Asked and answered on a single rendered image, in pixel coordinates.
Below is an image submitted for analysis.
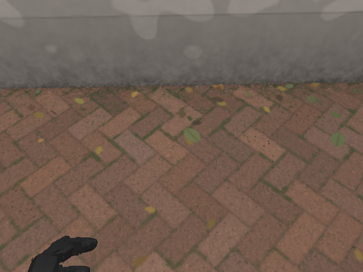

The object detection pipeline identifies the left robot hand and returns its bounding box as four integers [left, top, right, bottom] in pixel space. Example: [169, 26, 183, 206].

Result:
[28, 235, 98, 272]

